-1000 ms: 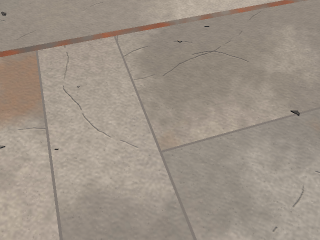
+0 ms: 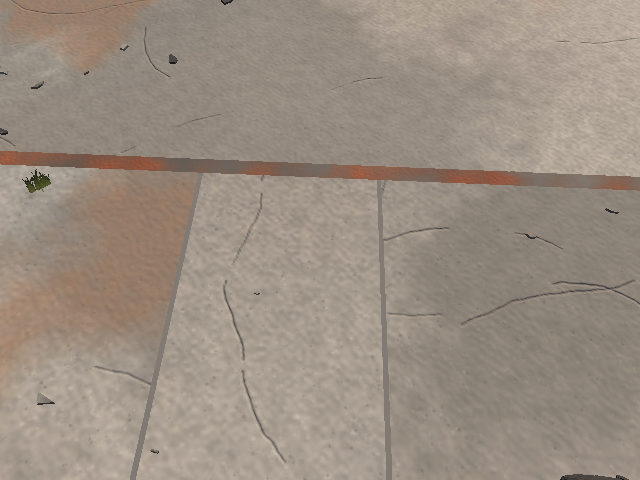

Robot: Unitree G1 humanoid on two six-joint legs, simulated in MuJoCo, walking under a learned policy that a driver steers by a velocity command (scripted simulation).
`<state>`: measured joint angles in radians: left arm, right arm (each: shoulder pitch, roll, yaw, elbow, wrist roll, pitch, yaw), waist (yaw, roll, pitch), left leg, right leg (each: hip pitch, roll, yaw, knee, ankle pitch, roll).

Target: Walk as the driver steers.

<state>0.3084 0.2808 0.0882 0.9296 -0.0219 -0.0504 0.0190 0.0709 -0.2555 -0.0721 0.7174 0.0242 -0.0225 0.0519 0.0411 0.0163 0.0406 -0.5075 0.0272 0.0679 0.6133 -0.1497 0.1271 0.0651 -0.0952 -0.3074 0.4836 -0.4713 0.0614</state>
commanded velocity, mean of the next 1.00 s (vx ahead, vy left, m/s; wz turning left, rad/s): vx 0.12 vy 0.00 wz -0.33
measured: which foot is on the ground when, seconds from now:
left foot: down 0.00-0.52, up 0.54-0.92, down 0.94-1.00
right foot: down 0.00-0.00, up 0.02-0.50, down 0.52-0.94, up 0.96-1.00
